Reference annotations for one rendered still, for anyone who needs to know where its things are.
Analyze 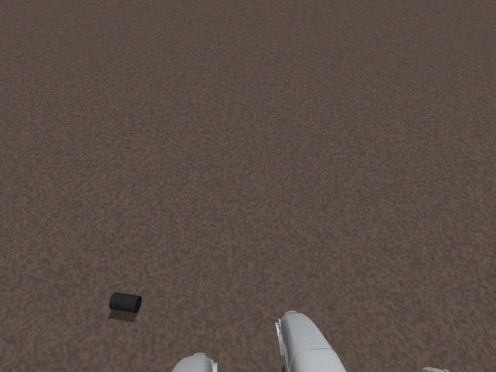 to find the can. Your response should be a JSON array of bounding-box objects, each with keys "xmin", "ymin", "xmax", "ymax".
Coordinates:
[{"xmin": 109, "ymin": 292, "xmax": 142, "ymax": 313}]

